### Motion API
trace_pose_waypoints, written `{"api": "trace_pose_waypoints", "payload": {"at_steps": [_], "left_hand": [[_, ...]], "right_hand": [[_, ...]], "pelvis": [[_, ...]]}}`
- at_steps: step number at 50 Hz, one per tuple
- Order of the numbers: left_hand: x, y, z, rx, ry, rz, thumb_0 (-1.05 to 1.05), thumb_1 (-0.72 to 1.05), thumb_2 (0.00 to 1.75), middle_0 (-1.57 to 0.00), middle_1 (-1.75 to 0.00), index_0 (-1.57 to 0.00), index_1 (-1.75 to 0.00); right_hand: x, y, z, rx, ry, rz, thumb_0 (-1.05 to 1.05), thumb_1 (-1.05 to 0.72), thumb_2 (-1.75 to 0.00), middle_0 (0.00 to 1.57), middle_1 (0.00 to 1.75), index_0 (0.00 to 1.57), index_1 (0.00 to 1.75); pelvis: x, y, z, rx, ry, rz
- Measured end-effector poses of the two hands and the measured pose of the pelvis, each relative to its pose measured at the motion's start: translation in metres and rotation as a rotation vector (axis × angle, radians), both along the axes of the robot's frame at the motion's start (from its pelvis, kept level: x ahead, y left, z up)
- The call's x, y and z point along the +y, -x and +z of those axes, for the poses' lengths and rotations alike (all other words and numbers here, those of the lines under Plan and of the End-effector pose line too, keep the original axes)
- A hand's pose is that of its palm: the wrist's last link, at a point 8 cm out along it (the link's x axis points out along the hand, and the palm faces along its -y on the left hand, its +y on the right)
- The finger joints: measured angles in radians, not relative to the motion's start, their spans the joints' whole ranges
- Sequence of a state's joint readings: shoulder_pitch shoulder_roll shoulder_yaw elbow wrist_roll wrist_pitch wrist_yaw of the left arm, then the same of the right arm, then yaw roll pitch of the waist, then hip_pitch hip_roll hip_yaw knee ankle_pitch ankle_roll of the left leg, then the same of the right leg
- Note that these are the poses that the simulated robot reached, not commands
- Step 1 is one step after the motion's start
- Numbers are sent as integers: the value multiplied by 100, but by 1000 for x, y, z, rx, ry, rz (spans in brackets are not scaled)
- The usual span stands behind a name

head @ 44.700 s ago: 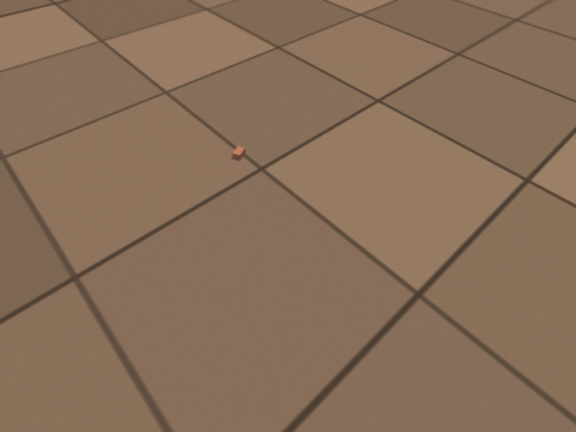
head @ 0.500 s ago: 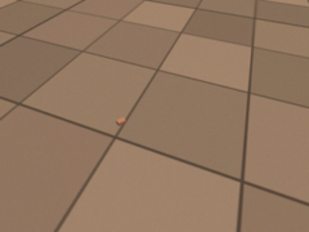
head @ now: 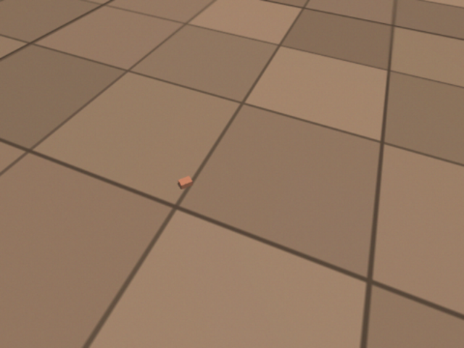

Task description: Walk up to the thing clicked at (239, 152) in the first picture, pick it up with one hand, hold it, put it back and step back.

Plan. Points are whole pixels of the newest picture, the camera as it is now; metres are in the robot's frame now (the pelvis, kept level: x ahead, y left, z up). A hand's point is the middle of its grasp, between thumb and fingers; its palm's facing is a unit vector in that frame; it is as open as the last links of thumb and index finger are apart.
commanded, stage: step back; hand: left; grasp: from above
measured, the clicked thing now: (185, 182) +1.02 +0.24 -0.75
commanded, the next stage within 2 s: stand in 0.22 s
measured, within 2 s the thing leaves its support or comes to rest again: neither
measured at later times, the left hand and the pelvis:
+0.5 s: hand out of the picture +0.11 +0.24 -0.14, palm faces -0.04 -0.94 -0.34, open 7.4 cm; pelvis +0.00 -0.01 +0.02, yaw -1 degrees
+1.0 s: hand out of the picture +0.06 +0.25 -0.14, palm faces -0.04 -0.94 -0.34, open 7.4 cm; pelvis -0.01 -0.01 +0.02, yaw -1 degrees
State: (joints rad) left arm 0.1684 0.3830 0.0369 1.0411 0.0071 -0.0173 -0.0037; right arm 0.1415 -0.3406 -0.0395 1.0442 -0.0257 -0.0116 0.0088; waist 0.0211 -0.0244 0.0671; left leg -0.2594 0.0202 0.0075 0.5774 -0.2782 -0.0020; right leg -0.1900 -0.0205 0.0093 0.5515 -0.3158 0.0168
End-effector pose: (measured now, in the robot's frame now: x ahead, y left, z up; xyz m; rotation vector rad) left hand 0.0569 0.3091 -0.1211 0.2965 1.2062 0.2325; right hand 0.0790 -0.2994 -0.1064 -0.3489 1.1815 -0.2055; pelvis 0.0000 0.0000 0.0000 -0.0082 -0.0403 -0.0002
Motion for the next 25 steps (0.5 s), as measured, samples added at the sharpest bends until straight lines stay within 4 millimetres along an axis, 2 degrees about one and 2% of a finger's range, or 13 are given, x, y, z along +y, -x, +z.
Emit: {"api": "trace_pose_waypoints", "payload": {"at_steps": [6, 12, 17, 25], "left_hand": [[-2, -31, 7, -33, -5, -27, 1, 91, 90, -21, -30, -21, -30], [-7, -52, 16, -71, -14, -51, 1, 91, 90, -21, -30, -20, -30], [-15, -55, 21, -69, -5, -65, 1, 91, 90, -21, -30, -20, -30], [-24, -42, 20, -36, 12, -74, 1, 91, 90, -21, -30, -21, -30]], "right_hand": [[12, -32, 2, -61, -32, -1, 0, -90, -90, 21, 30, 20, 30], [14, -48, 4, -95, -49, -9, 0, -90, -90, 21, 30, 20, 30], [9, -44, 7, -88, -55, -19, 0, -91, -90, 21, 30, 20, 30], [-3, -14, 8, -29, -44, -47, 0, -91, -90, 20, 29, 20, 30]], "pelvis": [[1, -8, 4, 3, -3, -10], [0, -10, 6, -2, -7, -17], [-2, -8, 11, -9, -8, -13], [-6, -1, 16, -14, -8, -12]]}}
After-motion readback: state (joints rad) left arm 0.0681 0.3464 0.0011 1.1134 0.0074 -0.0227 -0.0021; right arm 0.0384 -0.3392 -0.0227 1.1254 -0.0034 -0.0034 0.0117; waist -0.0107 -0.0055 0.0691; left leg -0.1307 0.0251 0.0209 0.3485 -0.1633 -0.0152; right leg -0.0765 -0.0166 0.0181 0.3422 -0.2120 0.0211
